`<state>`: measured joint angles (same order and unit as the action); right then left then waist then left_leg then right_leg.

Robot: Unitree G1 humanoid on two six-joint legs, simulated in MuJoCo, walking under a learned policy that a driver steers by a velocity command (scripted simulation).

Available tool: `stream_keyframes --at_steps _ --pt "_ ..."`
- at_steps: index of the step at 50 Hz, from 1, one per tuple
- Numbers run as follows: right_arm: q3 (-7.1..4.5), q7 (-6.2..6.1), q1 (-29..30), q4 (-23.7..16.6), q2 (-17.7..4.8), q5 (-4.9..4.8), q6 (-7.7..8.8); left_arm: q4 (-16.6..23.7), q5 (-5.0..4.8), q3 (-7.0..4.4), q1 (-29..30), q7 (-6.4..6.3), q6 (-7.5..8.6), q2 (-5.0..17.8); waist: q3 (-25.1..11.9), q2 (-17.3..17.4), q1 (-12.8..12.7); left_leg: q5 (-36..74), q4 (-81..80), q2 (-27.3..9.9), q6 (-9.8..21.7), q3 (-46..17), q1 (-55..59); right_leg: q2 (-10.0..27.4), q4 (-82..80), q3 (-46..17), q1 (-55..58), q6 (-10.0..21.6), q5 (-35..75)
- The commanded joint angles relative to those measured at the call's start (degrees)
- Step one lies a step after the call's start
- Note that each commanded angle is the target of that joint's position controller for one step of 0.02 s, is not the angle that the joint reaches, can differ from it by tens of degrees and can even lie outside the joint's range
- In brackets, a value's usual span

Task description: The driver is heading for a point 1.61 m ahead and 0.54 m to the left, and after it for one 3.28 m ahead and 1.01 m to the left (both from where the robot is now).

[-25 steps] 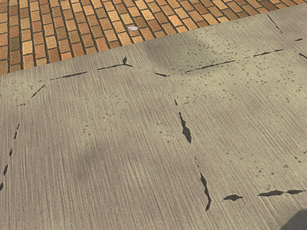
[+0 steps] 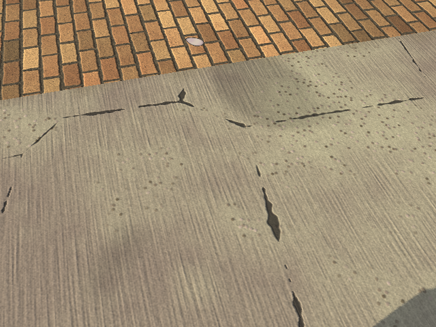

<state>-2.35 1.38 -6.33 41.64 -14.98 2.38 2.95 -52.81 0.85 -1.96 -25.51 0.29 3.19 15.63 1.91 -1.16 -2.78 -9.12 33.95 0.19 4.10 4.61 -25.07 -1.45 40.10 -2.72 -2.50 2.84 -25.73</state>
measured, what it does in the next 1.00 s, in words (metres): walks ahead, turning left: right foot, then left foot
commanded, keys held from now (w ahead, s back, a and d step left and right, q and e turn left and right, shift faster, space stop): w+q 1.00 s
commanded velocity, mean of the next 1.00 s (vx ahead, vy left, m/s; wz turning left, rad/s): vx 0.49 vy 0.00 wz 0.46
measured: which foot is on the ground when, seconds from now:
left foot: down 0.00-0.48, up 0.50-0.98, down 1.00-1.00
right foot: up 0.00-0.46, down 0.48-1.00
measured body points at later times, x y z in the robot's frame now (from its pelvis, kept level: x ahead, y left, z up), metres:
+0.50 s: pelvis +0.28 +0.01 +0.00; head +0.32 +0.01 +0.45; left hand +0.46 +0.28 -0.08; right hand +0.29 -0.27 -0.13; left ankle +0.09 +0.08 -0.71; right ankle +0.42 -0.06 -0.73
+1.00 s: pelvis +0.52 +0.11 +0.00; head +0.55 +0.14 +0.45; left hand +0.35 +0.32 -0.14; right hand +0.83 +0.04 -0.09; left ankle +0.58 +0.23 -0.72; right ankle +0.42 -0.06 -0.72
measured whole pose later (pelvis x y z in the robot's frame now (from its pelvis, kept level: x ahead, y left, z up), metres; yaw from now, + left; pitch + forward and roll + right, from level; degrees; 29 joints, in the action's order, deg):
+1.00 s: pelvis +0.52 +0.11 +0.00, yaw +32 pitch +2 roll -1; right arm -1.9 4.2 -0.8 40.0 -14.2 2.7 0.3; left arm -52.7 1.3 -2.4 -23.3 -0.8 3.6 14.1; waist 3.5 0.6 -3.8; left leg -11.3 33.9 0.1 7.9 6.1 -28.4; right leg 3.1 22.7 17.2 4.4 -1.9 -25.8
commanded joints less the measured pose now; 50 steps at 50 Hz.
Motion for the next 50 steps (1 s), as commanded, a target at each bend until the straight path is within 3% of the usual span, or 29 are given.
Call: stream_keyframes --at_steps 1,2,3,4,7,11,15,18,21,22,23,24,25,26,27,28,30,32,35,41,45,48,49,50 --pt "-3.47 -0.48 -16.91 3.01 -12.18 -1.40 0.00 5.76 0.89 -1.42 1.88 0.28 1.31 6.78 -6.42 9.07 5.61 -23.69 -21.31 -21.13 9.79 -40.17 31.75 1.14 32.31 -2.49 -34.73 2.76 2.44" --pt "-2.60 -0.07 -12.86 2.24 -8.65 -1.63 0.17 5.95 1.00 -1.15 4.63 0.82 1.61 6.52 -2.45 4.37 4.68 -17.66 -21.82 -18.33 9.29 -33.12 25.45 3.60 29.84 -1.37 -34.08 2.84 7.31" --pt "-2.01 0.04 -10.78 2.19 -6.97 -1.55 0.41 6.09 1.02 -0.97 5.91 1.09 1.57 5.30 -0.60 4.03 3.35 -11.43 -22.87 -14.92 8.14 -27.53 21.60 5.40 26.57 -0.52 -32.63 2.53 9.75" --pt "-1.58 0.00 -10.34 2.70 -5.90 -1.76 0.77 5.87 1.65 -0.76 5.42 1.22 1.03 4.79 0.04 5.28 2.16 -5.30 -23.60 -12.56 7.51 -23.83 18.93 6.30 24.26 0.00 -30.64 1.65 10.77" --pt "-1.69 -0.13 -13.14 4.75 -6.32 -2.39 1.91 5.98 2.14 -0.38 6.28 1.69 -0.22 3.54 -0.35 4.94 1.28 7.11 -24.73 -10.21 9.12 -19.12 17.06 6.31 21.28 1.78 -29.88 -1.13 12.87" --pt "-1.99 -0.60 -17.13 6.77 -6.75 -2.71 1.74 9.79 1.96 -0.13 17.13 1.66 -0.75 3.36 2.63 4.13 3.15 9.46 -26.57 -8.72 9.93 -17.67 17.77 6.57 11.42 3.05 -36.34 -4.49 19.42" --pt "-2.29 -0.90 -20.71 8.03 -7.14 -2.47 1.53 12.62 1.32 0.58 25.93 1.79 -0.48 2.23 2.13 4.79 5.78 15.66 -23.51 -7.24 8.52 -17.06 19.72 4.41 0.31 3.61 -34.47 -5.34 25.91" --pt "-2.54 -1.37 -22.30 8.36 -7.76 -1.98 1.23 14.52 0.78 0.71 30.10 1.59 -0.12 2.78 1.74 5.24 6.87 20.68 -20.39 -8.26 7.89 -19.18 22.62 3.17 -4.24 3.07 -32.62 -4.68 26.11" --pt "-3.07 -2.06 -19.59 7.44 -9.19 -1.57 0.93 14.20 0.55 0.18 26.64 1.13 0.62 4.66 0.69 5.84 4.30 25.06 -16.03 -9.20 5.72 -21.45 23.21 2.01 -9.16 1.89 -24.28 -2.68 21.75" --pt "-3.29 -1.99 -18.14 6.99 -9.89 -1.44 0.94 12.83 0.49 -0.34 22.03 0.69 0.97 5.82 -1.20 5.88 2.33 30.10 -11.61 -8.43 4.75 -21.34 22.20 0.59 -10.49 2.36 -17.46 -1.74 18.82" --pt "-3.34 -1.59 -17.48 6.89 -9.98 -1.60 1.07 10.56 0.66 -1.08 14.31 0.01 1.64 7.33 -5.38 3.56 -1.12 31.76 -1.87 -5.51 3.60 -19.35 20.36 0.30 -13.80 2.70 -7.17 -0.36 18.89" --pt "-2.84 -1.12 -17.54 5.67 -7.84 -2.18 1.30 9.71 1.95 -2.04 5.92 -0.99 2.29 10.75 -12.53 -0.87 -4.20 20.74 12.34 -1.77 2.51 -16.77 13.50 9.26 -15.36 -5.81 5.73 2.02 10.75" --pt "-1.46 -1.18 -23.51 3.77 -0.92 -4.27 1.22 10.36 3.45 -3.33 2.71 -1.50 1.87 15.99 -20.59 -13.22 -1.86 -14.53 30.12 6.40 0.44 -10.44 -4.16 26.20 -18.59 -30.16 21.73 7.45 3.23" --pt "-2.00 -1.58 -24.04 4.27 -5.51 -2.74 0.53 10.44 2.15 -3.24 5.71 -1.23 0.95 13.53 -19.82 -12.15 -0.25 -21.27 37.26 4.59 1.16 -10.04 -10.73 27.49 -24.22 -41.74 17.61 9.67 -2.83" --pt "-2.51 -1.49 -20.34 4.88 -7.10 -1.85 -0.07 11.27 1.61 -2.09 10.11 -1.06 0.74 8.23 -10.51 -4.35 0.88 -15.65 38.69 1.08 1.29 -10.43 -12.10 24.74 -24.98 -32.47 9.32 8.41 -4.24" --pt "-2.37 -0.88 -17.00 4.51 -6.38 -1.65 -0.20 11.20 1.37 -1.32 12.71 -0.83 0.92 4.97 -5.66 -1.08 1.28 -11.43 36.49 -0.85 0.90 -9.82 -10.91 21.57 -25.99 -23.46 2.78 7.23 2.54" --pt "-2.38 0.19 -15.54 4.13 -5.19 -0.53 -1.33 9.82 1.10 -0.85 12.45 -0.93 1.58 3.54 -2.18 -4.59 2.86 -9.17 33.10 -3.21 -0.10 -9.11 -7.98 17.26 -28.18 -11.97 -3.89 5.04 13.91" --pt "-2.19 0.89 -14.85 3.75 -4.18 -0.33 -2.48 8.67 0.57 -1.02 10.78 -0.60 2.76 3.69 -2.18 -4.77 3.44 -7.75 32.86 -3.51 -0.68 -8.35 -7.49 16.61 -29.15 -7.07 -5.07 5.27 21.68" --pt "-1.90 1.75 -9.25 1.52 -3.60 -0.21 -3.11 7.44 0.10 -1.56 9.10 -0.36 3.58 4.60 -0.78 -3.70 3.37 -3.01 30.85 -4.69 -1.53 -7.82 -12.82 17.05 -31.40 -1.50 -3.76 6.28 26.03" --pt "-0.54 3.00 2.58 -2.51 -1.91 -0.50 -2.60 5.21 0.27 -1.91 6.14 -0.32 3.26 5.14 1.98 -3.31 1.31 8.42 13.26 -4.61 -1.88 -3.34 -12.67 14.89 -31.79 9.32 -2.13 5.18 30.95" --pt "-0.25 3.47 8.15 -4.91 -2.39 -0.08 -2.53 3.43 0.33 -2.44 2.65 -0.92 2.38 6.98 3.29 -3.22 -0.19 4.62 4.80 -3.42 0.57 0.73 -10.20 16.87 -29.56 12.48 3.38 4.21 35.96" --pt "-0.83 2.80 5.81 -4.81 -3.53 0.39 -2.57 2.39 0.52 -2.87 1.66 -1.47 1.01 9.12 0.72 -4.49 1.54 -4.21 1.52 1.19 3.84 3.91 -3.46 17.46 -19.07 15.71 7.80 3.10 58.30" --pt "-1.40 2.40 1.04 -3.53 -4.44 0.44 -2.30 2.24 0.53 -3.04 1.59 -1.56 0.41 9.98 -2.30 -4.52 3.68 -6.43 0.13 3.59 5.32 4.31 2.04 17.35 -10.85 16.46 8.10 2.94 64.47" --pt "-2.35 1.73 -7.95 -0.66 -5.78 0.80 -1.73 2.65 0.30 -3.00 2.18 -1.57 -0.11 10.25 -7.41 -2.61 7.73 -4.60 -4.06 5.57 7.07 3.73 13.55 16.36 1.66 17.79 3.89 1.84 61.48"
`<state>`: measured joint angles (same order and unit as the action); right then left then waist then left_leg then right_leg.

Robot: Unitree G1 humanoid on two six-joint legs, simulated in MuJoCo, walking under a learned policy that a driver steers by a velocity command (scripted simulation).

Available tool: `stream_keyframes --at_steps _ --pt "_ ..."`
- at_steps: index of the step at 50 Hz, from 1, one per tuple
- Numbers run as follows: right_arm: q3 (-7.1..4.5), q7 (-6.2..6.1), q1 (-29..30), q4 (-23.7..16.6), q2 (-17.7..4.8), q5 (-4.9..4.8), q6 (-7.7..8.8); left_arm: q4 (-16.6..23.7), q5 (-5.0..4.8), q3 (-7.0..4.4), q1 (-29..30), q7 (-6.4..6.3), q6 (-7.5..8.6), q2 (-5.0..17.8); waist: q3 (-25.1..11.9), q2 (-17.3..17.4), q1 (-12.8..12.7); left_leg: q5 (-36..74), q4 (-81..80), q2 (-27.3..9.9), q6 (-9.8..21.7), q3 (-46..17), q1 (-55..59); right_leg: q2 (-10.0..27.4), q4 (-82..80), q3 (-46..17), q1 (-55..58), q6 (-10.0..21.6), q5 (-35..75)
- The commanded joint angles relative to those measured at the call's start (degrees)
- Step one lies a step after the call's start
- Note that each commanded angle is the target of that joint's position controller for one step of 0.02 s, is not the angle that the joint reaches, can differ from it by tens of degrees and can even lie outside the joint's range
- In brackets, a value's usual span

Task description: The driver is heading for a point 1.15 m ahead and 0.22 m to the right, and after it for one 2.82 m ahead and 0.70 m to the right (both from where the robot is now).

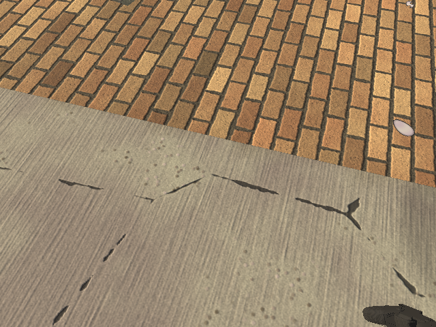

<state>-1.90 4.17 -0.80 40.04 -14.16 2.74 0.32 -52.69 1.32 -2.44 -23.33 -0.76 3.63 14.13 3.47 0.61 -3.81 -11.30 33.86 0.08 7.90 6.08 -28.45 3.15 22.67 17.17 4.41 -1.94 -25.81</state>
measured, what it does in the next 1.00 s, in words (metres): walks ahead, turning right: right foot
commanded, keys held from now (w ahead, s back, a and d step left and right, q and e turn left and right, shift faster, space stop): w+q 0.08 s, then w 0.10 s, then w+e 0.82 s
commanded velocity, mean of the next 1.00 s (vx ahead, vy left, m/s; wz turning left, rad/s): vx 0.50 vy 0.00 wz -0.17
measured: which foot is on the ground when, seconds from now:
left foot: down 0.00-0.60, up 0.62-1.00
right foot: down 0.00-0.00, up 0.02-0.56, down 0.58-1.00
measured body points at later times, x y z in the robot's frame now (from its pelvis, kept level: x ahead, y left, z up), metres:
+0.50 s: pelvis +0.28 +0.02 +0.01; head +0.31 +0.03 +0.46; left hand +0.43 +0.26 -0.11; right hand +0.27 -0.24 -0.12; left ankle +0.12 +0.07 -0.72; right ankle +0.45 -0.07 -0.69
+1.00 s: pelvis +0.56 +0.00 +0.02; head +0.59 -0.01 +0.46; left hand +0.61 +0.29 -0.11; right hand +0.71 -0.26 -0.08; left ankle +0.75 +0.11 -0.69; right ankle +0.44 -0.04 -0.72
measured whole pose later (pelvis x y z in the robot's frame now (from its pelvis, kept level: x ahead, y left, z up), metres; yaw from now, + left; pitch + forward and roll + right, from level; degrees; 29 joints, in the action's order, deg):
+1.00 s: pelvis +0.56 +0.00 +0.02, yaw -15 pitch +2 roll -1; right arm 0.4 0.8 -3.2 40.8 -14.6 1.9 2.0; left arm -48.4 0.6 -3.9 -24.0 -0.2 1.8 15.9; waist 1.9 1.6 -5.1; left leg -4.2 37.9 -3.2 -2.6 -2.6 -35.1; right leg -8.9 20.0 -9.9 -2.6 6.6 -18.1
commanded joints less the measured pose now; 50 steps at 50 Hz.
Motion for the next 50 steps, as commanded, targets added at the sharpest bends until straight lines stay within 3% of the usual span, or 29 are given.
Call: stream_keyframes --at_steps 1,2,3,4,5,6,8,10,13,18,22,24,25,27,28,29,30,31,32,33,34,35,37,40,43,46,48,50 --pt "-4.51 -2.13 -22.95 3.44 -11.26 0.92 1.10 4.33 0.19 -1.94 -0.32 -0.37 -0.57 9.94 -15.58 1.37 12.23 -9.16 -6.24 -2.77 6.09 -10.21 32.22 10.27 36.26 -2.01 -15.44 4.76 42.78" --pt "-5.95 -2.80 -20.47 2.26 -18.02 -0.25 0.81 8.90 -0.01 -0.72 -1.53 1.02 -0.19 3.61 -19.34 15.06 7.53 -9.79 -11.57 -18.97 14.06 -41.44 48.02 -1.45 55.21 -5.90 -41.67 1.01 -6.57" --pt "-5.87 -3.19 -23.19 1.71 -16.76 -1.60 0.19 10.25 0.42 -1.71 6.78 1.05 0.35 8.86 -19.07 4.89 11.75 -5.47 -16.87 -19.41 13.90 -46.99 47.55 -1.77 58.43 -17.28 -48.08 1.24 -3.85" --pt "-5.38 -3.71 -20.51 2.89 -14.89 -1.82 0.14 11.39 -0.57 -1.46 9.72 1.26 1.00 8.04 -11.17 2.84 9.86 2.49 -16.89 -18.00 12.64 -36.95 41.53 1.19 56.05 -18.16 -50.14 1.92 3.09" --pt "-4.43 -3.87 -17.83 3.18 -11.27 -2.04 0.49 10.18 -0.69 -1.03 8.01 1.13 1.46 7.15 -6.88 -0.24 6.91 11.54 -17.33 -15.60 10.47 -30.58 33.55 3.20 50.31 -17.83 -46.25 2.20 6.93" --pt "-3.78 -3.99 -15.31 2.98 -9.27 -2.13 1.03 9.23 -0.02 -1.03 6.92 1.09 0.94 6.79 -4.99 -1.02 4.58 17.31 -17.96 -12.69 8.64 -25.81 28.04 4.28 46.75 -18.02 -42.13 2.01 7.56" --pt "-2.77 -3.82 -13.77 3.01 -6.89 -2.48 2.30 7.96 1.34 -0.88 3.64 1.43 -1.16 6.02 -5.82 0.29 2.10 22.84 -19.77 -9.94 7.62 -20.96 22.60 4.60 43.43 -17.77 -35.86 1.15 8.03" --pt "-2.67 -3.61 -15.86 4.63 -7.18 -2.68 3.40 7.66 1.34 -0.72 3.73 2.11 -2.22 4.82 -5.11 0.43 1.63 24.32 -21.99 -8.72 7.17 -17.93 21.37 4.29 40.12 -16.66 -36.05 0.72 10.71" --pt "-2.62 -3.52 -19.28 6.56 -7.81 -2.45 4.00 8.78 0.73 -0.74 9.74 2.56 -2.57 4.72 -1.70 1.30 3.69 24.17 -24.87 -8.15 4.59 -14.85 22.92 4.80 34.22 -15.98 -41.26 0.96 18.09" --pt "-1.91 -3.87 -22.46 8.72 -7.16 -1.89 4.70 10.32 -0.19 -0.40 17.33 2.99 -2.15 4.09 0.62 2.03 6.40 25.59 -26.47 -8.39 0.99 -9.28 28.41 2.13 23.92 -16.67 -44.39 2.89 26.54" --pt "-1.21 -4.91 -24.73 10.94 -6.32 -1.39 4.84 12.05 0.07 0.14 22.65 3.54 -1.70 3.44 3.04 1.65 7.80 30.93 -26.47 -10.27 0.18 -5.51 33.81 -0.77 16.18 -14.66 -44.70 5.02 26.85" --pt "-0.94 -5.45 -24.54 11.81 -6.57 -1.22 4.78 12.44 0.26 0.34 22.76 3.65 -1.49 3.11 2.61 2.07 7.05 40.89 -23.44 -10.91 -0.77 -3.35 35.99 -2.76 12.53 -12.11 -41.14 6.63 23.72" --pt "-0.95 -5.76 -24.06 12.06 -7.28 -1.10 4.81 12.12 0.26 0.23 21.33 3.48 -1.50 3.38 1.32 2.92 6.13 50.81 -20.05 -11.13 -1.41 -2.36 36.89 -4.50 11.76 -10.52 -37.78 7.72 21.11" --pt "-1.32 -6.45 -22.94 12.33 -9.31 -0.66 4.40 9.98 0.38 -0.48 13.48 2.96 -1.41 5.00 -3.50 4.94 2.39 67.28 -7.37 -11.70 -2.38 -0.97 38.70 -8.09 11.16 -8.75 -29.75 10.20 15.02" --pt "-1.61 -6.56 -22.15 12.07 -10.39 -0.55 4.00 7.66 0.59 -1.25 5.67 2.67 -1.00 6.55 -7.52 5.05 -0.88 65.59 3.30 -11.61 -2.53 -0.38 36.39 -9.15 8.47 -9.80 -21.37 11.81 14.69" --pt "-1.56 -6.48 -19.76 10.76 -10.86 -1.09 4.03 5.43 1.46 -2.40 -3.24 2.16 -0.68 8.97 -11.92 2.78 -5.91 51.85 18.26 -10.27 -3.01 1.30 26.12 -5.06 4.78 -16.27 -7.48 14.86 15.96" --pt "-0.45 -5.44 -22.67 7.59 -5.71 -2.42 4.69 5.44 1.79 -4.70 -6.58 1.35 -1.13 16.59 -18.27 -10.42 -3.77 10.35 42.83 -0.30 -5.88 2.69 3.53 12.03 4.85 -42.87 10.90 24.01 18.19" --pt "-0.96 -4.96 -20.86 6.66 -7.63 -1.30 5.14 5.43 -0.97 -4.51 -3.54 1.82 -1.55 15.26 -20.72 -8.21 -2.05 -17.22 51.66 5.27 -5.63 -7.54 -7.98 16.37 -2.50 -60.93 13.62 28.12 23.36" --pt "-0.68 -4.52 -17.13 5.23 -7.35 -0.95 5.69 5.69 -1.82 -4.28 0.53 1.75 -1.82 13.82 -12.01 -3.92 -0.52 -11.84 49.70 0.55 -5.17 -11.45 -12.22 14.66 -4.21 -51.98 6.18 26.18 19.93" --pt "-0.51 -4.30 -15.65 4.56 -7.52 -1.29 6.23 6.25 -1.44 -3.52 3.42 1.69 -1.99 10.37 -6.25 -0.27 0.89 -8.29 45.20 -1.75 -5.40 -10.29 -11.46 13.06 -6.48 -46.40 -1.99 23.94 21.04" --pt "-0.57 -4.27 -15.29 4.60 -7.18 -1.12 5.84 6.40 -1.16 -2.90 5.45 1.53 -1.92 8.23 -2.27 1.93 3.04 -7.54 40.54 -3.42 -5.94 -9.88 -9.15 10.12 -7.94 -41.91 -8.81 21.50 24.41" --pt "-0.37 -4.28 -15.91 4.25 -6.61 -0.34 4.66 6.22 -1.31 -2.49 6.40 1.27 -1.66 7.06 -1.01 1.49 4.89 -7.58 37.29 -4.41 -7.11 -9.65 -6.18 7.40 -9.01 -38.29 -13.86 20.03 27.49" --pt "0.08 -3.91 -17.02 3.90 -5.11 0.34 2.59 6.25 -1.27 -2.58 5.94 1.32 -0.72 7.93 -2.21 -0.68 5.92 -6.76 32.67 -4.85 -8.87 -8.13 -3.13 4.40 -9.85 -34.13 -17.61 19.41 32.12" --pt "0.40 -3.72 -11.40 1.13 -4.60 0.18 1.82 6.20 -1.29 -3.16 3.74 1.04 -0.31 9.94 -1.54 -2.18 4.93 -0.85 23.83 -5.20 -10.93 -6.21 -4.95 1.91 -11.04 -32.20 -19.06 18.47 33.69" --pt "0.72 -3.67 -4.36 -1.33 -4.34 -0.19 1.85 6.03 -1.59 -3.33 0.40 0.89 -0.74 9.99 -1.40 -3.71 1.91 6.49 14.03 -4.38 -11.77 -5.83 -6.92 0.29 -9.42 -32.29 -15.61 15.78 35.23" --pt "1.05 -3.48 0.58 -3.14 -4.45 -0.73 2.21 5.93 -1.24 -3.55 -2.99 0.57 -1.23 10.38 -2.41 -4.30 -0.67 9.46 7.92 -2.77 -11.51 -6.06 -7.94 0.80 -6.60 -34.30 -10.09 14.85 38.39" --pt "1.22 -3.41 2.89 -4.36 -4.93 -0.96 2.62 6.29 -0.73 -3.65 -4.16 0.39 -1.45 10.70 -2.67 -4.68 -1.60 8.43 4.69 -1.58 -10.73 -6.41 -7.92 1.86 -4.11 -36.47 -6.82 14.93 40.56" --pt "1.09 -3.41 2.73 -4.97 -5.89 -1.11 3.19 7.21 -0.28 -3.86 -3.07 -0.02 -1.54 11.54 -2.62 -4.94 -0.74 5.91 0.67 -0.61 -9.51 -7.48 -4.38 3.03 -1.83 -38.94 -5.92 14.11 41.07"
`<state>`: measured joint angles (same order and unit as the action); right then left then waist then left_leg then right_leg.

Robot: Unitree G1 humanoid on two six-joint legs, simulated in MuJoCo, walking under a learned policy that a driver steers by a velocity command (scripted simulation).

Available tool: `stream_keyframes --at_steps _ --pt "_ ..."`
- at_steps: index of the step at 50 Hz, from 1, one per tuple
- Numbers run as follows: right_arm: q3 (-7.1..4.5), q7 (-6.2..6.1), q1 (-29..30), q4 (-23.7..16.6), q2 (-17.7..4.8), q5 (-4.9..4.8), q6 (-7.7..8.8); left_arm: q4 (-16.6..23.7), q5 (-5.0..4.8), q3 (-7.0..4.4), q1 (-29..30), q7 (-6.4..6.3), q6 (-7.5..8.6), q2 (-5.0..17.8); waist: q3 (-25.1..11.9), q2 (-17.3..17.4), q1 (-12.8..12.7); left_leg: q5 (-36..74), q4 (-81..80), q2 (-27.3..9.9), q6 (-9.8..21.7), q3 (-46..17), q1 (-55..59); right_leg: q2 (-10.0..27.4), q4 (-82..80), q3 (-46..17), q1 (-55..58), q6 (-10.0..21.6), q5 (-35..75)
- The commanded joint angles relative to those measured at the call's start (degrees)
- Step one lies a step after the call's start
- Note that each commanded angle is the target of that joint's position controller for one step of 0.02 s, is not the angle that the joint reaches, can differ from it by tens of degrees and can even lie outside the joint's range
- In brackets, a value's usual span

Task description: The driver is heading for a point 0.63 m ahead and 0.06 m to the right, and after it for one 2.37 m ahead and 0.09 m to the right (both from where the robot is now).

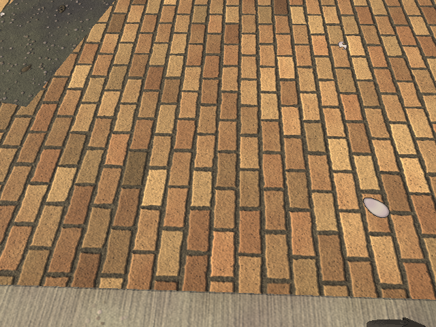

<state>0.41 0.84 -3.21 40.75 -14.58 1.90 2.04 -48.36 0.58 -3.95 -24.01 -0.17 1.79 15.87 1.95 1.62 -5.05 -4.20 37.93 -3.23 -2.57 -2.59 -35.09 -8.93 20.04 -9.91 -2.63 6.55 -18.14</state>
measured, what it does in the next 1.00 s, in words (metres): walks ahead, turning right: left foot, then right foot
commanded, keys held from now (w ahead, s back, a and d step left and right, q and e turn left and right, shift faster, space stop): w+e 0.60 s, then w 0.02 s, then w+q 0.18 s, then q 0.20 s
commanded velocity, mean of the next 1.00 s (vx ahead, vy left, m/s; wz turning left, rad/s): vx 0.47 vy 0.00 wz -0.35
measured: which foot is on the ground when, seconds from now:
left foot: up 0.00-0.06, down 0.08-0.62, up 0.64-1.00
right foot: down 0.00-0.08, up 0.10-0.58, down 0.60-1.00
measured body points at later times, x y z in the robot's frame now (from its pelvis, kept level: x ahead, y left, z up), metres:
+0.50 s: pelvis +0.24 +0.00 +0.00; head +0.27 +0.00 +0.45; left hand +0.51 +0.17 -0.09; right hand +0.15 -0.25 -0.13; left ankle +0.18 +0.13 -0.74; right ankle +0.35 -0.16 -0.69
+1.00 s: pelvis +0.45 -0.12 +0.00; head +0.45 -0.14 +0.45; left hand +0.58 +0.12 -0.12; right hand +0.44 -0.41 -0.13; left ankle +0.62 -0.03 -0.68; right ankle +0.38 -0.15 -0.74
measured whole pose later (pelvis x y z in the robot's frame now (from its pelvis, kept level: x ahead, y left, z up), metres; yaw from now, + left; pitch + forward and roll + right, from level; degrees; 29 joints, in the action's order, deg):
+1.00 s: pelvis +0.45 -0.12 +0.00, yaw -19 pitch -1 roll +0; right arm -4.4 1.6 -14.5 46.7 -16.3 1.6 -1.6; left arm -49.4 0.4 -2.7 -20.3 -1.1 4.8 14.1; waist 2.1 2.5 0.1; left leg 5.3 50.9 -1.4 1.5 -2.7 -36.2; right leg -4.4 19.0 7.8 -2.2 5.9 -16.1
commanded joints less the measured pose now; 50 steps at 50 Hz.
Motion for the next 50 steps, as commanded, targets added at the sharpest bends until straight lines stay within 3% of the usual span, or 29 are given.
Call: stream_keyframes --at_steps 1,3,4,5,6,7,8,10,12,15,21,25,28,29,30,31,32,33,34,35,37,39,40,42,43,44,46,48,50 --pt "-1.49 -0.20 2.52 -5.17 -6.32 -0.36 1.74 3.66 0.59 -2.48 -0.37 -0.77 0.34 10.38 -1.38 -6.33 2.26 -3.32 -5.85 3.43 1.82 0.87 7.22 15.30 2.25 -12.68 -0.48 4.61 33.81" --pt "-2.69 -1.04 -9.43 -1.88 -8.84 -0.17 2.66 4.67 0.18 -2.45 3.17 -0.30 0.89 11.00 -6.00 -4.17 8.67 -4.20 -11.69 4.74 4.22 0.98 25.10 11.77 13.78 -11.30 -5.49 2.04 36.66" --pt "-3.81 -2.02 -18.07 -1.19 -12.95 0.81 3.22 5.90 -0.74 -1.51 2.87 0.27 1.46 7.75 -13.40 1.98 12.03 -12.87 -14.01 -5.59 7.09 -8.99 38.45 8.08 28.41 -6.76 -11.24 0.15 26.90" --pt "-5.02 -2.69 -20.50 -1.68 -17.93 1.45 2.54 7.63 -1.83 -0.35 -3.04 0.27 1.62 2.20 -19.92 13.57 9.19 -17.44 -18.33 -21.71 13.00 -33.53 52.66 -0.86 44.70 1.20 -28.04 -2.07 -11.51" --pt "-5.25 -2.49 -18.30 -1.40 -15.78 0.33 1.53 7.02 0.09 -0.65 -3.95 -0.09 0.96 6.75 -18.24 11.28 7.75 -25.76 -21.15 -22.80 15.67 -43.62 48.94 2.94 51.75 2.67 -35.61 -1.81 -13.66" --pt "-4.10 -2.26 -14.71 -2.23 -10.18 0.07 1.23 6.31 0.93 -1.12 -0.01 0.09 0.37 8.34 -9.54 2.84 7.55 -27.73 -21.95 -19.93 14.65 -34.79 41.19 6.11 53.74 2.76 -36.95 -1.92 -7.95" --pt "-3.33 -1.96 -12.19 -2.11 -7.08 0.05 1.33 7.07 1.05 -1.01 3.48 0.75 0.21 7.66 -4.62 0.04 7.17 -21.21 -23.02 -16.55 13.22 -25.57 34.79 7.77 51.49 3.66 -36.03 -2.33 -3.72" --pt "-2.99 -1.83 -12.14 -0.84 -5.72 -0.17 2.05 7.34 1.50 -0.85 3.75 1.88 -1.02 6.00 -1.53 4.61 5.33 -8.94 -25.01 -11.84 10.83 -13.76 28.43 10.30 48.17 4.58 -32.93 -3.37 -1.25" --pt "-3.28 -1.32 -13.80 0.25 -6.00 -0.69 3.17 7.68 1.49 -0.70 3.56 2.47 -2.13 5.21 -2.06 5.25 4.64 0.22 -25.67 -11.13 10.97 -8.69 27.26 10.37 47.80 5.33 -31.78 -3.92 0.30" --pt "-3.87 -1.01 -15.23 1.47 -6.91 -1.03 4.02 9.99 1.40 -0.39 8.47 2.90 -2.83 4.41 -1.06 4.11 4.53 6.00 -27.55 -11.83 11.75 -2.99 28.22 11.32 45.21 5.49 -36.21 -4.64 5.52" --pt "-4.38 -0.90 -17.74 3.51 -7.52 -1.12 3.54 13.84 1.20 0.98 18.65 3.85 -2.47 1.85 1.69 3.95 6.72 9.51 -27.48 -10.39 10.59 7.62 28.91 12.21 28.01 10.08 -35.50 -4.30 16.66" --pt "-5.04 -1.55 -20.11 4.65 -9.82 -1.04 2.63 16.39 1.22 0.96 24.25 4.97 -2.06 2.25 3.35 3.64 8.26 12.97 -26.05 -11.79 9.31 10.49 32.68 11.22 18.63 14.22 -31.85 -1.92 12.95" --pt "-5.41 -2.06 -21.31 5.77 -11.74 -0.95 1.35 16.50 1.93 0.30 21.79 4.25 -1.87 3.39 0.50 4.50 6.64 32.03 -16.35 -12.72 7.89 13.78 38.42 7.34 14.87 16.87 -25.89 1.37 3.55" --pt "-5.40 -2.21 -21.41 5.98 -12.18 -0.82 0.83 15.19 2.12 -0.26 16.45 3.70 -1.52 4.24 -2.78 4.25 4.00 37.84 -7.73 -12.39 7.42 14.96 38.61 5.15 12.88 16.78 -19.63 3.00 2.43" --pt "-5.19 -2.23 -20.62 5.36 -11.98 -0.85 0.37 11.71 2.53 -1.26 5.98 2.86 -0.98 5.76 -8.86 1.01 -0.79 34.82 6.12 -10.76 5.98 16.80 33.40 3.73 9.15 15.36 -6.20 5.03 4.28" --pt "-3.86 -1.57 -22.56 2.01 -7.74 -1.51 0.34 10.91 2.90 -2.99 -1.06 1.82 -0.93 11.74 -17.58 -8.81 -2.59 12.42 26.03 -7.18 3.47 17.37 14.16 17.96 7.08 -5.42 14.11 10.26 -7.08" --pt "-3.92 -0.87 -21.84 -0.09 -6.54 -0.39 0.49 12.02 -0.17 -3.36 2.26 1.46 -1.19 14.50 -21.28 -16.24 0.58 -27.30 39.61 3.29 1.53 10.05 -2.12 29.00 -1.46 -32.07 20.82 14.84 -3.31" --pt "-4.76 -0.91 -17.96 0.10 -9.72 -0.48 0.49 11.37 -0.77 -2.93 1.44 0.77 -1.54 12.24 -17.25 -8.78 -1.45 -22.35 40.76 0.68 1.91 3.02 -5.95 28.61 -2.02 -24.81 18.12 14.21 8.70" --pt "-4.18 -0.89 -16.66 0.53 -8.30 -1.73 0.90 10.15 -0.46 -2.10 3.75 0.25 -1.14 9.46 -10.50 -6.44 0.31 -18.65 38.53 -1.43 2.51 2.52 -4.82 27.39 -1.41 -15.63 10.77 13.11 19.14" --pt "-3.70 -0.96 -17.23 1.42 -6.93 -1.87 1.06 9.61 -0.14 -1.15 5.80 0.08 -0.69 6.57 -6.30 -2.96 2.92 -16.80 31.86 -3.47 2.90 1.96 -0.74 24.99 -2.73 -8.94 3.06 9.81 25.82" --pt "-3.52 -0.66 -20.41 3.81 -5.87 -0.22 -0.83 8.67 0.04 -0.22 8.73 0.33 0.59 4.26 -4.78 -3.43 6.22 -15.68 25.59 -4.18 2.65 0.48 7.66 21.71 -5.61 -1.98 -5.06 6.62 27.54" --pt "-4.14 0.10 -20.44 4.69 -6.32 -0.47 -2.20 7.38 0.14 -0.20 7.70 0.33 1.51 4.95 -3.91 -3.81 6.16 -14.00 23.92 -1.91 2.98 -0.51 7.94 21.10 -8.12 0.40 -5.75 5.97 28.56" --pt "-3.90 0.37 -19.49 4.68 -5.33 -0.20 -2.71 6.04 0.25 -0.62 6.42 0.21 1.72 5.93 -3.08 -4.14 5.90 -12.12 23.91 -0.91 2.79 0.03 7.12 20.75 -9.06 2.56 -6.14 5.80 29.21" --pt "-4.23 0.33 -18.38 5.06 -4.98 -0.27 -3.14 4.89 0.91 -0.77 5.82 0.02 2.45 6.49 -1.32 -4.18 5.85 -5.04 24.05 0.38 3.11 -0.71 4.60 21.22 -8.34 6.67 -5.39 4.80 39.42" --pt "-4.63 0.04 -18.81 5.41 -5.58 -0.57 -3.32 4.50 0.58 -0.46 5.55 -0.03 2.69 5.61 -1.23 -3.86 6.13 -3.34 24.17 0.89 3.26 -1.09 3.68 21.18 -7.49 8.12 -4.89 4.59 44.26" --pt "-5.14 0.00 -16.65 4.55 -6.29 -0.95 -3.28 4.17 0.31 -0.29 6.00 0.07 3.12 5.76 0.04 -4.40 6.69 -0.26 21.87 1.71 3.46 -0.49 2.14 19.64 -7.63 10.06 -5.30 3.78 43.33" --pt "-5.71 0.00 -13.60 3.68 -6.58 -0.39 -3.15 2.75 -0.59 -0.28 5.23 -0.70 3.93 5.28 0.91 -5.36 6.34 4.33 18.69 1.45 4.02 -2.05 -1.93 20.81 -5.84 10.65 -1.40 2.64 41.26" --pt "-5.84 0.71 -12.78 3.28 -5.60 -0.74 -3.09 2.43 -0.38 -0.34 5.56 -1.18 3.90 5.51 1.44 -5.46 6.66 10.14 13.36 1.52 4.25 -0.47 -2.03 19.23 -4.22 13.43 -2.29 2.71 37.19" --pt "-6.21 1.28 -9.88 2.53 -6.01 0.07 -3.26 0.91 0.02 -0.22 4.33 -1.77 4.20 4.89 1.73 -6.31 5.38 17.42 9.50 0.54 4.20 -0.51 -3.64 20.25 0.02 13.51 -0.38 3.12 32.69"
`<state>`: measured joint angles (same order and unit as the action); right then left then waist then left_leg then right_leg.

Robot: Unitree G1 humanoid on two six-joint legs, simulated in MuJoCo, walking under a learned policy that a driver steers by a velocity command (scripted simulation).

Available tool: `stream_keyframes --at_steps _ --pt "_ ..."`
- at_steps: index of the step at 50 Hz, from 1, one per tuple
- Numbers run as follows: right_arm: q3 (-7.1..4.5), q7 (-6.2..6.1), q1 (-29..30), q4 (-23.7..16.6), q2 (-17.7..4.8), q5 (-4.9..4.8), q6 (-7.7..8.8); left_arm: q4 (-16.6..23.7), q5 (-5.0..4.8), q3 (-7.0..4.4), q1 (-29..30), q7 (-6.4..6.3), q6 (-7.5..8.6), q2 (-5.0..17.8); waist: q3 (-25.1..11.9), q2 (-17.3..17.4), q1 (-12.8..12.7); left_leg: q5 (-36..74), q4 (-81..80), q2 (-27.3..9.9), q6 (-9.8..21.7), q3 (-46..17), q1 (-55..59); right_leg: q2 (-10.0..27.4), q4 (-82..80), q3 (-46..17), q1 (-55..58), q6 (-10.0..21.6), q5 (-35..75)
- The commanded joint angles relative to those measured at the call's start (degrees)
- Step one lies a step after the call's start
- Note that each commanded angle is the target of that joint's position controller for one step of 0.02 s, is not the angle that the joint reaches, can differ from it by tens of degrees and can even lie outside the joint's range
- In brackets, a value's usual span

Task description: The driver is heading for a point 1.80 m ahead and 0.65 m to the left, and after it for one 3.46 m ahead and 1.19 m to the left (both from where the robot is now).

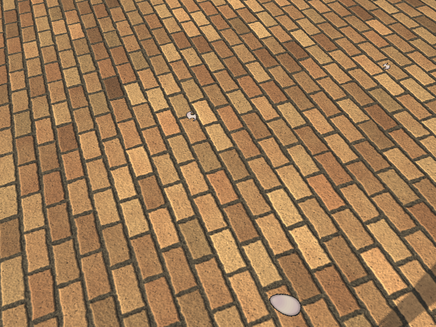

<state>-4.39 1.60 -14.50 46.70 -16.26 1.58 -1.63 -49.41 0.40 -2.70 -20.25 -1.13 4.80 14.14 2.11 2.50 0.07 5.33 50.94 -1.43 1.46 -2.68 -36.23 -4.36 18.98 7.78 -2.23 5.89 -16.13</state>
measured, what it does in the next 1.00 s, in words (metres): goes down, turning left: left foot 0.15 m lower, then right foot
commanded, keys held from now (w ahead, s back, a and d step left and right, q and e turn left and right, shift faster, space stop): q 0.94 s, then no key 0.06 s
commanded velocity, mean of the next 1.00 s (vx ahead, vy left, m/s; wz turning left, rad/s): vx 0.05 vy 0.00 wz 0.54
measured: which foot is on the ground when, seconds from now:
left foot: up 0.00-0.28, down 0.30-0.92, up 0.94-1.00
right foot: down 0.00-0.30, up 0.32-0.92, down 0.94-1.00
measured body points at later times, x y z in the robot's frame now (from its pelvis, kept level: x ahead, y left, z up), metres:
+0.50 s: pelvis +0.16 +0.05 -0.17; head +0.20 +0.07 +0.28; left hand +0.20 +0.30 -0.31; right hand +0.32 -0.17 -0.30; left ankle +0.25 +0.13 -0.89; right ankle +0.18 -0.07 -0.66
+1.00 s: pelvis +0.18 -0.06 -0.17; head +0.18 -0.09 +0.28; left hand +0.15 +0.22 -0.25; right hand +0.45 -0.22 -0.27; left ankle +0.22 +0.13 -0.82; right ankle +0.26 -0.12 -0.89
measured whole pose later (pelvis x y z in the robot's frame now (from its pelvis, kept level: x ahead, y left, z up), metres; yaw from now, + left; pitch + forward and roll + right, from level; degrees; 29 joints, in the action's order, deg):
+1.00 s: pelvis +0.18 -0.06 -0.17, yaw +34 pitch -1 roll +3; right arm -6.2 -2.0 -13.9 37.5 -17.0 4.0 -2.6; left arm -33.8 0.7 1.2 -15.8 -2.0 -1.8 14.4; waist -1.6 0.9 -0.9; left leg -30.9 62.1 13.5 -0.7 -12.7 -41.5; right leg -1.2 40.9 -3.7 -21.7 1.6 -19.4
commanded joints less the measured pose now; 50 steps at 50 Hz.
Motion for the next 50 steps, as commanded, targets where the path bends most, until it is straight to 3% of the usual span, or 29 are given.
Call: stream_keyframes --at_steps 1,5,8,9,11,13,14,15,16,17,18,19,20,21,23,24,26,27,31,37,41,43,44,45,46,47,48,49,50 --pt "-1.44 0.81 1.77 -3.65 -3.99 0.74 0.28 1.52 0.40 -1.34 -0.28 -1.02 1.05 6.13 0.81 -6.57 -0.35 9.01 -4.60 -1.41 0.20 -0.47 -3.31 16.17 3.70 -4.27 0.69 4.16 29.84" --pt "-1.20 1.51 10.71 -6.65 -2.77 1.32 0.44 -0.15 1.73 -1.22 -6.71 -2.21 0.49 5.89 2.45 -4.26 -5.70 12.17 -13.95 -0.64 -0.40 1.47 -8.55 17.78 13.87 -5.62 5.33 4.02 21.96" --pt "-0.56 2.45 16.46 -8.83 -1.25 0.83 0.68 -0.70 2.32 -1.35 -9.75 -3.38 -0.15 6.19 4.57 -3.46 -8.36 13.31 -21.30 -0.46 -0.91 3.41 -9.26 18.84 20.71 -6.91 5.17 3.46 18.89" --pt "-0.18 3.02 16.57 -8.89 -0.44 0.94 0.87 -0.75 2.19 -1.16 -9.99 -3.83 -0.28 5.99 4.52 -2.14 -8.46 14.95 -23.46 -0.19 -0.84 4.16 -5.33 18.24 22.69 -6.46 1.72 2.86 17.13" --pt "0.27 3.61 13.59 -7.26 0.47 -0.02 0.84 -0.32 1.28 -1.08 -7.48 -4.24 -0.38 5.57 5.48 -1.94 -6.39 17.17 -27.34 -0.12 -0.49 6.37 4.67 17.76 27.34 -4.94 -6.27 1.67 14.55" --pt "-0.14 2.88 6.01 -3.10 -0.42 -0.09 0.83 -1.06 1.11 -0.82 -7.35 -4.28 -0.91 4.74 3.63 -0.94 -3.40 19.44 -30.55 0.14 1.35 7.79 14.81 17.39 38.69 -3.56 -9.09 1.21 16.06" --pt "-0.93 2.04 -0.89 -0.15 -2.36 0.48 1.05 -1.04 0.93 -0.97 -6.99 -3.80 -1.20 5.43 -0.09 -0.78 -0.50 18.39 -31.70 2.00 2.67 9.13 22.12 16.42 48.67 -2.78 -9.98 1.24 19.82" --pt "-2.04 1.12 -11.81 4.05 -4.56 1.25 1.34 -0.42 0.15 -0.69 -3.62 -3.22 -1.58 5.34 -5.89 0.12 5.74 23.92 -34.28 2.12 4.74 9.70 37.74 13.65 64.33 0.37 -16.82 0.18 13.14" --pt "-3.67 1.00 -13.79 5.94 -10.45 2.21 1.17 -0.24 -1.75 -0.58 -6.95 -2.75 -1.49 2.66 -9.93 13.21 5.40 57.18 -23.55 -7.20 9.85 2.99 57.79 3.14 92.98 6.87 -36.32 -3.56 -35.01" --pt "-3.78 1.45 -16.49 3.58 -13.36 -0.16 1.08 3.16 -3.43 0.04 -8.63 -2.67 -1.78 3.11 -24.32 8.17 6.49 75.58 -9.59 -22.60 20.68 -14.94 75.50 3.97 108.11 -2.61 -52.89 -5.30 -41.09" --pt "-3.89 0.29 -13.52 0.88 -12.57 -2.48 0.17 4.88 -1.61 0.16 -2.81 -3.02 -2.33 5.30 -29.10 -2.83 9.12 59.21 -16.34 -25.68 24.67 -19.42 72.28 6.20 110.00 -5.56 -57.40 -5.93 -34.44" --pt "-2.95 -1.62 -7.99 -0.58 -10.71 -2.75 -0.53 6.20 0.47 0.94 -1.54 -3.22 -3.21 4.43 -24.38 -6.15 6.01 35.16 -22.91 -26.41 25.96 -20.40 61.56 6.55 105.70 -6.80 -59.36 -6.62 -25.80" --pt "-1.91 -3.29 -2.71 -1.05 -7.64 -2.31 -0.79 6.72 2.08 1.40 0.77 -3.01 -3.81 2.98 -19.21 -5.94 3.39 11.57 -28.78 -24.97 25.05 -22.72 49.06 7.42 100.18 -7.82 -58.67 -7.28 -22.47" --pt "-0.96 -3.89 -1.05 -1.21 -6.14 -1.85 -0.47 7.23 3.95 1.16 3.00 -2.76 -5.04 3.97 -13.07 -6.49 2.33 6.49 -31.52 -23.90 23.81 -23.03 36.52 7.73 97.80 -8.78 -54.48 -6.79 -19.29" --pt "0.25 -2.76 1.07 -1.40 -6.50 0.28 0.58 7.65 3.77 1.29 4.28 -3.09 -8.04 2.83 -6.96 -5.10 -0.68 2.18 -32.97 -16.95 20.54 -18.29 15.49 5.71 93.37 -7.22 -44.90 -6.04 -13.29" --pt "0.77 -2.70 2.64 -1.14 -6.32 0.34 1.46 9.11 3.11 1.10 5.60 -2.87 -8.35 3.11 -5.51 -5.72 -2.20 -2.54 -31.97 -11.96 18.00 -15.85 11.06 5.67 87.92 -9.40 -45.48 -6.71 -4.36" --pt "0.78 -2.75 3.19 -1.62 -7.13 0.58 2.08 10.02 3.20 1.50 6.30 -2.90 -8.51 0.88 -7.69 -1.72 -2.12 0.65 -28.43 -9.01 17.29 -16.75 11.71 3.58 92.23 -8.92 -49.56 -7.63 -2.41" --pt "1.20 -3.48 2.50 -1.37 -6.38 -0.12 2.01 12.64 2.80 2.21 9.46 -2.41 -8.59 -0.55 -6.25 -1.81 -1.77 -8.01 -27.73 -6.81 16.44 -16.10 10.69 3.39 86.01 -9.11 -52.63 -8.71 2.55" --pt "2.11 -5.12 -1.59 -3.37 -4.85 -0.11 1.05 17.70 3.52 2.86 16.00 -2.04 -9.29 -2.31 -8.77 1.61 1.87 -21.71 -26.35 -4.77 15.48 -23.76 18.11 1.34 86.56 -9.71 -61.34 -11.57 2.44" --pt "0.90 -5.99 -5.05 -7.64 -5.68 0.92 0.87 24.99 3.30 3.32 22.26 -1.96 -9.54 -1.59 -9.24 3.88 4.63 -29.82 -29.81 -5.35 15.03 -32.21 25.59 0.19 79.57 -11.55 -61.19 -12.54 -2.60" --pt "-1.28 -6.10 -0.42 -10.70 -8.17 1.11 -0.26 27.12 2.74 3.86 20.16 -0.65 -9.24 -0.06 -9.33 7.25 2.73 -35.08 -37.10 -3.29 10.09 -30.01 18.86 1.43 49.29 -12.02 -37.70 -10.49 -4.71" --pt "-2.23 -5.01 3.72 -12.34 -8.94 0.11 -1.53 24.66 0.60 3.62 12.05 0.16 -8.99 0.65 -8.99 10.06 -0.61 -39.72 -41.04 -1.50 7.30 -27.36 7.65 0.79 30.03 -11.79 -14.48 -6.62 -6.83" --pt "-2.52 -4.36 3.00 -12.70 -9.10 0.21 -2.21 22.35 -0.40 2.72 5.75 0.32 -9.06 2.46 -7.42 11.60 -2.37 -45.79 -42.15 -1.78 6.40 -28.22 2.50 0.37 21.96 -10.45 -4.75 -4.80 -6.75" --pt "-2.51 -4.12 3.19 -13.07 -8.22 0.54 -2.35 18.74 -0.75 1.79 -2.59 -0.31 -8.93 3.73 -4.64 9.72 -5.97 -51.10 -38.45 -0.51 4.75 -27.79 -3.47 1.07 14.10 -9.64 4.03 -3.56 -4.24" --pt "-2.15 -3.98 4.38 -13.37 -5.60 1.56 -1.78 15.01 -1.06 1.00 -9.91 -1.49 -8.24 5.51 -1.90 -2.44 -9.97 -54.72 -20.27 5.35 3.05 -21.27 -12.27 3.46 9.66 -11.03 9.34 -3.50 -10.27" --pt "-0.33 -3.56 5.50 -14.27 2.69 1.79 -0.93 14.25 -2.05 1.96 -12.14 -1.14 -7.28 5.84 0.44 -13.45 -9.76 -50.90 5.65 15.39 1.09 -6.68 -26.21 12.45 11.04 -20.38 10.18 -4.36 -28.99" --pt "-0.06 -3.00 12.86 -18.78 4.36 1.75 0.90 16.82 -0.89 2.29 -8.63 -1.00 -6.35 9.57 4.93 -15.29 -9.25 -51.54 17.17 19.42 -2.61 -9.46 -44.66 26.48 -2.69 -49.84 6.08 -0.06 -37.29" --pt "-0.83 -3.20 17.03 -20.84 0.48 3.58 2.17 15.81 0.46 1.05 -5.17 -1.31 -5.81 11.82 9.32 -12.45 -6.92 -40.87 23.34 16.84 -3.66 -14.29 -47.22 24.67 -10.02 -55.00 -2.15 0.95 -39.66" --pt "-0.99 -3.21 13.57 -19.47 -0.28 3.82 2.08 16.01 2.29 1.14 0.46 -1.36 -5.03 10.91 7.79 -15.12 -1.85 -35.34 34.41 17.72 -3.50 -12.82 -43.26 21.85 -6.27 -48.89 -8.02 0.56 -32.94"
